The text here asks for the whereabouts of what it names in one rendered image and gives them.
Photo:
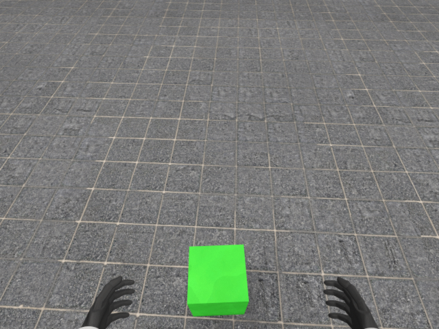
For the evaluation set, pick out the carton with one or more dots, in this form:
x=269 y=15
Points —
x=217 y=281

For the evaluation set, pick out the robot right hand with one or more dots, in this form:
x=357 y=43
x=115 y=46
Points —
x=359 y=315

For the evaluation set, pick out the robot left hand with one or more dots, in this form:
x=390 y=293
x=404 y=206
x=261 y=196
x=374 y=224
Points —
x=100 y=315

